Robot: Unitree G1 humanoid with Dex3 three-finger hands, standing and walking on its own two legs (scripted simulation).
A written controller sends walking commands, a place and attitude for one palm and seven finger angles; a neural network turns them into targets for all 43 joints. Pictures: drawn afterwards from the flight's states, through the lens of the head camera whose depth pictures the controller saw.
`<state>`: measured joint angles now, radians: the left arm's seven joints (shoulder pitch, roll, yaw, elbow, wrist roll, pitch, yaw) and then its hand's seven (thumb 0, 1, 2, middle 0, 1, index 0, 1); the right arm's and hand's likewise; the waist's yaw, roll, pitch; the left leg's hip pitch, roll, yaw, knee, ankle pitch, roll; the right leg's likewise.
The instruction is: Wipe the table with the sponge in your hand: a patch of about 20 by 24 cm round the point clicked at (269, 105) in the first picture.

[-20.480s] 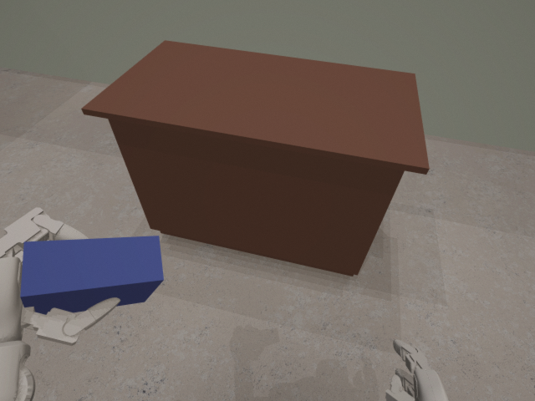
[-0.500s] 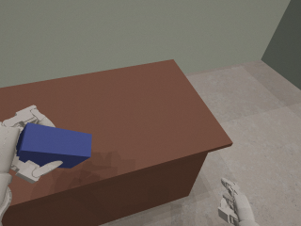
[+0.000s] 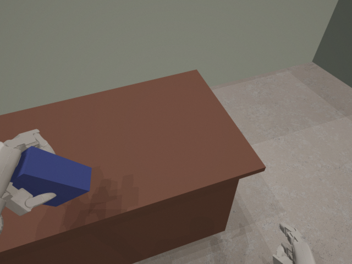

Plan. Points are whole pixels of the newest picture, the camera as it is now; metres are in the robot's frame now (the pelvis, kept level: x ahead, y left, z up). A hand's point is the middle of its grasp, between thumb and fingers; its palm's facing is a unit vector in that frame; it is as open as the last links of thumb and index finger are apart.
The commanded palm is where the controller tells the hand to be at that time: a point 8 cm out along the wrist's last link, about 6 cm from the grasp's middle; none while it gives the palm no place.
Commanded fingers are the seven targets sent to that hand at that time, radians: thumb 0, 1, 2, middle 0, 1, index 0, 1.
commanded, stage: turn the palm down, sponge in hand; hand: left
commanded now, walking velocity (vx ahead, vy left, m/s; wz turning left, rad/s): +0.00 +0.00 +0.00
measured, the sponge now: (55, 182) +0.23 +0.27 +0.11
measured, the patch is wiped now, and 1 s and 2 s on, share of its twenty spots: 0.00 0.00 0.00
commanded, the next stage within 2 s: move the sponge above the wiping area in 1.32 s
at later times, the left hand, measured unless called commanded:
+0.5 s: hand (22, 174) +0.22 +0.32 +0.15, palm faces +0.16 -0.24 -0.96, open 9.6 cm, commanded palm +0.19 +0.32 +0.20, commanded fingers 0.00 0.10 1.30 -1.20 -1.60 -1.20 -1.60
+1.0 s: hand (15, 177) +0.21 +0.33 +0.15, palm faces +0.08 -0.06 -1.00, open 9.6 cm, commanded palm +0.18 +0.32 +0.21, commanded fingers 0.00 0.10 1.30 -1.20 -1.60 -1.20 -1.60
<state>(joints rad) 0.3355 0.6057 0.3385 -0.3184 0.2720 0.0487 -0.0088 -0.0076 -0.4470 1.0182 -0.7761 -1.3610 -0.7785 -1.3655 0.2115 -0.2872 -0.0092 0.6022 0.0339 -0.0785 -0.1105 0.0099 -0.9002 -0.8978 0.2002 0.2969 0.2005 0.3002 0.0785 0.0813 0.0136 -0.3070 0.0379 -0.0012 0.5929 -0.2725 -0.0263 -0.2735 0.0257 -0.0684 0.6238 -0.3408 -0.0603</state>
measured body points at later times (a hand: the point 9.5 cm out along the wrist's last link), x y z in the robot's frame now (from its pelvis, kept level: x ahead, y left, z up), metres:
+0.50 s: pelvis +0.00 +0.04 +0.01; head -0.01 -0.01 +0.46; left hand +0.21 +0.33 +0.20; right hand +0.24 -0.16 -0.07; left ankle +0.03 +0.15 -0.73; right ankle +0.00 -0.07 -0.73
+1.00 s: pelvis -0.01 +0.04 +0.02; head -0.02 -0.01 +0.46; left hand +0.21 +0.33 +0.20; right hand +0.25 -0.14 -0.07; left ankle +0.03 +0.15 -0.73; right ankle +0.00 -0.07 -0.73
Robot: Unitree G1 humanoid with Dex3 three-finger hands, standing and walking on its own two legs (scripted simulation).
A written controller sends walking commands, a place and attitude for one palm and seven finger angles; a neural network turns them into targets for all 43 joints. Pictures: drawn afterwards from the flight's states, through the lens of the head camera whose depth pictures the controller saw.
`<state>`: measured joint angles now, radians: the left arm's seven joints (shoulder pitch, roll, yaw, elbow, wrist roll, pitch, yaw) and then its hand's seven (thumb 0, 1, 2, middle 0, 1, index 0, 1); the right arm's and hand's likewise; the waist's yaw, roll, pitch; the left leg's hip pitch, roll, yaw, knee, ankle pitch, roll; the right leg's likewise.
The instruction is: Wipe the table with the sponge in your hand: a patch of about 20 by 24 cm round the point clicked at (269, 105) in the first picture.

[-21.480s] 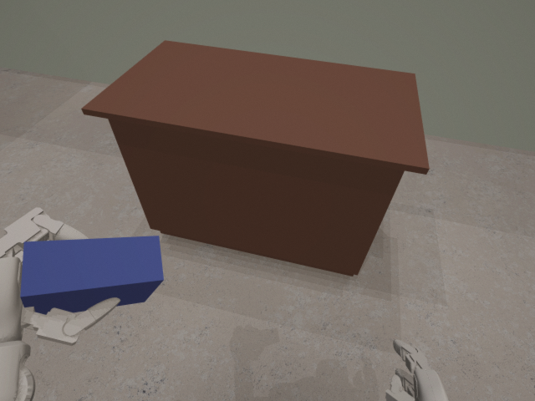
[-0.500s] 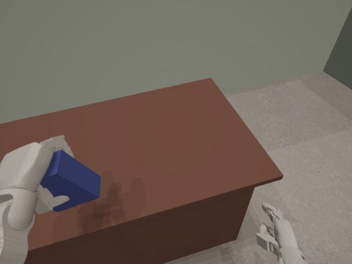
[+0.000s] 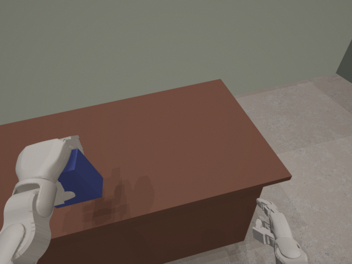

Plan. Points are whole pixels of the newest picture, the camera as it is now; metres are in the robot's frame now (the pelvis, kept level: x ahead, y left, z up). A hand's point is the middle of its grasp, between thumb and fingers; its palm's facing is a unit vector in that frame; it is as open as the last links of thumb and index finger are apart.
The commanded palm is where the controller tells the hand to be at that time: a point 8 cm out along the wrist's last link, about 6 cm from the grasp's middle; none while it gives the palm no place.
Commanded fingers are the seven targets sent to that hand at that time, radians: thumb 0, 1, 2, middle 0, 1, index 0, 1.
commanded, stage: turn the palm down, sponge in hand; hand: left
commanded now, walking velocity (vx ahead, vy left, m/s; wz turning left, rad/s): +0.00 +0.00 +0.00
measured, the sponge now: (71, 184) +0.23 +0.29 +0.08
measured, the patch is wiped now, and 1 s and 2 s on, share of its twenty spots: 0.00 0.00 0.00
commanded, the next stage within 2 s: move the sponge above the wiping area in 0.32 s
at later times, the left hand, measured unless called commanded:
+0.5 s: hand (71, 174) +0.23 +0.27 +0.13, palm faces +0.06 -0.06 -1.00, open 9.6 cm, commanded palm +0.19 +0.27 +0.19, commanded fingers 0.00 0.10 1.30 -1.20 -1.60 -1.20 -1.60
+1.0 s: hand (70, 174) +0.23 +0.29 +0.11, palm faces +0.04 -0.07 -1.00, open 9.6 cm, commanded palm +0.21 +0.28 +0.17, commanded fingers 0.00 0.10 1.30 -1.20 -1.60 -1.20 -1.60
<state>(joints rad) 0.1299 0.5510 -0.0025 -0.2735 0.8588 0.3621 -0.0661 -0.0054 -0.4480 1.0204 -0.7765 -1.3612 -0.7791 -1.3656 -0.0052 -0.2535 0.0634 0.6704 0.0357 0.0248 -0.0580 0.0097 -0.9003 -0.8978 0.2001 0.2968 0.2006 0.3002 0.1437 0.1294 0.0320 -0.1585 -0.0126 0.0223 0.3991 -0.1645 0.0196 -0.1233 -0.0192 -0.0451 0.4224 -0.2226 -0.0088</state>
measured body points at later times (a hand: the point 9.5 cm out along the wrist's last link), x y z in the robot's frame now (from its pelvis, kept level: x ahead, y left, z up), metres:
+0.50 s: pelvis +0.00 -0.01 +0.00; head -0.01 -0.07 +0.45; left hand +0.22 +0.27 +0.18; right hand +0.26 -0.21 -0.08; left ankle +0.04 +0.11 -0.74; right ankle +0.01 -0.12 -0.74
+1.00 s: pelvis +0.01 -0.01 +0.00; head +0.00 -0.06 +0.45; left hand +0.23 +0.29 +0.16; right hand +0.25 -0.21 -0.09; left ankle +0.04 +0.11 -0.74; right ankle +0.01 -0.12 -0.74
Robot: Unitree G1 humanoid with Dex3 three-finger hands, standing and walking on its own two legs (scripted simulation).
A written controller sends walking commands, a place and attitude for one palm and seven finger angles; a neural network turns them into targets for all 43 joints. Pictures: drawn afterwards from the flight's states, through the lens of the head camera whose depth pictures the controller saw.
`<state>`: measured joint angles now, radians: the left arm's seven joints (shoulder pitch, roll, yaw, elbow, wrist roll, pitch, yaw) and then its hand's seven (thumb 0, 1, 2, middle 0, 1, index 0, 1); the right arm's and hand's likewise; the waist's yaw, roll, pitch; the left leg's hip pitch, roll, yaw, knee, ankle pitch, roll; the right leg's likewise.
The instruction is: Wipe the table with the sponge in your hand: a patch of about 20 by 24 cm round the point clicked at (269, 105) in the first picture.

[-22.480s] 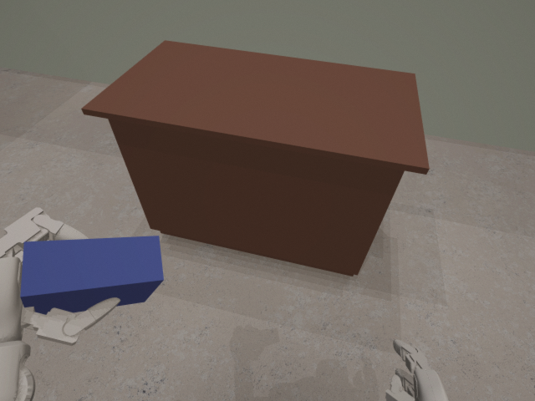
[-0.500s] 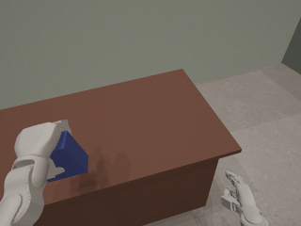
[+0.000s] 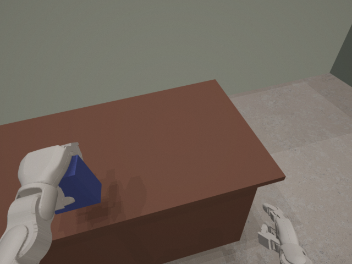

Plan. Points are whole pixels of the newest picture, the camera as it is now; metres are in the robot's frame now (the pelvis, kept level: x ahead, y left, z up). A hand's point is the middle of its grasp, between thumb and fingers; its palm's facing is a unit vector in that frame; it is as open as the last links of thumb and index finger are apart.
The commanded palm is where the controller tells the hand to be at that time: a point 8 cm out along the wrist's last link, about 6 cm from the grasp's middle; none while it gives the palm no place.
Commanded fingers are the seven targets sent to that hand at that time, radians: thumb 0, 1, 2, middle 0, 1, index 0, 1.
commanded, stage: move the sponge above the wiping area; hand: left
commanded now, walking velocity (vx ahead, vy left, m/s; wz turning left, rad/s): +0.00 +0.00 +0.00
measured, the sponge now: (71, 190) +0.22 +0.30 +0.06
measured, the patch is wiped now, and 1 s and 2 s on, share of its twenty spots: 0.00 0.00 0.00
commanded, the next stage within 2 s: lower the sponge onto the table in 1.72 s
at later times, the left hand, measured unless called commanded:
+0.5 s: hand (64, 175) +0.24 +0.31 +0.09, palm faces +0.00 -0.07 -1.00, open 9.6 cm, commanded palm +0.21 +0.30 +0.15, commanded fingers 0.00 0.10 1.30 -1.20 -1.60 -1.20 -1.60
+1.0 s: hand (70, 175) +0.25 +0.31 +0.08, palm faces -0.01 -0.06 -1.00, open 9.6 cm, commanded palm +0.23 +0.30 +0.14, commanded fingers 0.00 0.10 1.30 -1.20 -1.60 -1.20 -1.60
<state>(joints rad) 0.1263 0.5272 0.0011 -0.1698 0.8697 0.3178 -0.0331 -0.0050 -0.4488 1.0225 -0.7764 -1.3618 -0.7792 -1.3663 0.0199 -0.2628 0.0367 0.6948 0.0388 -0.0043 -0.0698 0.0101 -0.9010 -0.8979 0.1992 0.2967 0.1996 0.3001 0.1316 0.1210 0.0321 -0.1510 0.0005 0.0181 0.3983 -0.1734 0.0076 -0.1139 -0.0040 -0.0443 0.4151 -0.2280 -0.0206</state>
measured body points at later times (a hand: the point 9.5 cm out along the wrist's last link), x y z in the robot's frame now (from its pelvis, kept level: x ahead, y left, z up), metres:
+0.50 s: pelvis +0.00 +0.01 +0.00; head +0.00 -0.03 +0.45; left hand +0.24 +0.31 +0.15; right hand +0.25 -0.19 -0.09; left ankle +0.03 +0.12 -0.74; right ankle +0.00 -0.11 -0.74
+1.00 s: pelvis +0.00 +0.01 +0.00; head +0.00 -0.03 +0.45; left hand +0.25 +0.30 +0.13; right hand +0.25 -0.20 -0.09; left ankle +0.03 +0.12 -0.74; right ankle +0.00 -0.11 -0.74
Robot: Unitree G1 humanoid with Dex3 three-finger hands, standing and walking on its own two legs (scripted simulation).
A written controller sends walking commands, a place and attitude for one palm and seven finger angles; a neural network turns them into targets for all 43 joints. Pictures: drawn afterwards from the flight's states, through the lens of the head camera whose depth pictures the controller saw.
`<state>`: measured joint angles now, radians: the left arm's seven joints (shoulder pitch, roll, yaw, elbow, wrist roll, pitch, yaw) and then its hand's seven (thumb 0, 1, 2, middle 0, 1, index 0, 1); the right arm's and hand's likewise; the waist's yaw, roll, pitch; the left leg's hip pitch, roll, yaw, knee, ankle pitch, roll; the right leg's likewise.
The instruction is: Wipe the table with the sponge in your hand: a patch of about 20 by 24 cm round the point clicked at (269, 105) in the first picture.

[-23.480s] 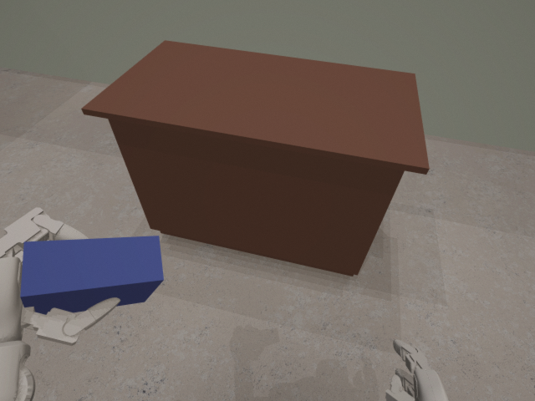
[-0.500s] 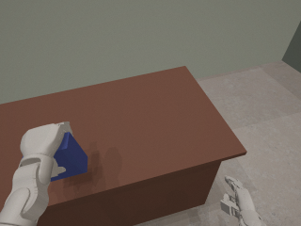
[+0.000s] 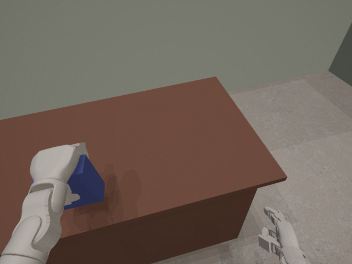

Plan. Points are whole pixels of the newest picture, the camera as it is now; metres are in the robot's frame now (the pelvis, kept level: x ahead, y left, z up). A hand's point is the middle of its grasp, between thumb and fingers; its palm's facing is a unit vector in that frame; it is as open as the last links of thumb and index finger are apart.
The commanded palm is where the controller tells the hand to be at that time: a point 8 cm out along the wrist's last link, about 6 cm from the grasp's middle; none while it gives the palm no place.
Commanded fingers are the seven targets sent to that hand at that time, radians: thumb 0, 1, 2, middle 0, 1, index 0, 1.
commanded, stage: move the sponge above the wiping area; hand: left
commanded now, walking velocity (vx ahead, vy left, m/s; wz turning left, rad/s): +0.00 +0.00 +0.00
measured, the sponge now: (76, 188) +0.25 +0.30 +0.03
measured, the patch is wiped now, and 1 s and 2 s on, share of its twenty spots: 0.00 0.00 0.00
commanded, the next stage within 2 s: lower the sponge onto the table in 0.72 s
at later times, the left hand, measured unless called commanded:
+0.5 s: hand (66, 172) +0.26 +0.31 +0.07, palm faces -0.02 -0.05 -1.00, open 9.6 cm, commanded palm +0.24 +0.30 +0.13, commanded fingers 0.00 0.10 1.30 -1.20 -1.60 -1.20 -1.60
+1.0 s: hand (65, 174) +0.26 +0.31 +0.07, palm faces -0.04 -0.06 -1.00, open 9.6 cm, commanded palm +0.24 +0.31 +0.13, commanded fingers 0.00 0.10 1.30 -1.20 -1.60 -1.20 -1.60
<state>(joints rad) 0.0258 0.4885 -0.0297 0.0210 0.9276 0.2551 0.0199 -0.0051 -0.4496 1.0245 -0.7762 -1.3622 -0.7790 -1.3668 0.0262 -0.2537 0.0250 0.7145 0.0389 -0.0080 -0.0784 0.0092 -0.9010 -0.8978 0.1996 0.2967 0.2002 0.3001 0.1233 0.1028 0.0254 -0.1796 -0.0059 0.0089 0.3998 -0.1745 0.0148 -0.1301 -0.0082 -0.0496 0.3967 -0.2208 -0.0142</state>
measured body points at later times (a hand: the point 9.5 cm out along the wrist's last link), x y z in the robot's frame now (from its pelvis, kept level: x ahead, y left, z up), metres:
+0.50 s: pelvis +0.00 +0.00 +0.00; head +0.01 -0.04 +0.45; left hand +0.26 +0.31 +0.13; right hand +0.23 -0.22 -0.10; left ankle +0.03 +0.11 -0.74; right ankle +0.00 -0.11 -0.74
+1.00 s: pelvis +0.01 +0.00 +0.00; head +0.01 -0.03 +0.45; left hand +0.25 +0.31 +0.13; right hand +0.25 -0.21 -0.10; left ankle +0.03 +0.11 -0.74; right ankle +0.00 -0.11 -0.74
